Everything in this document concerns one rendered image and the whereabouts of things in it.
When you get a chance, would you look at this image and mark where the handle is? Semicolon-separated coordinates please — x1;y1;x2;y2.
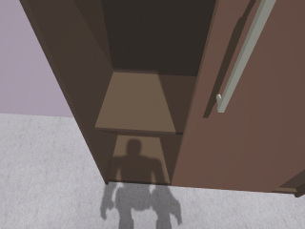
216;0;276;113

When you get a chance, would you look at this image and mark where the wardrobe door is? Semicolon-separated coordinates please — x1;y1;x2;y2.
171;0;305;193
278;170;305;189

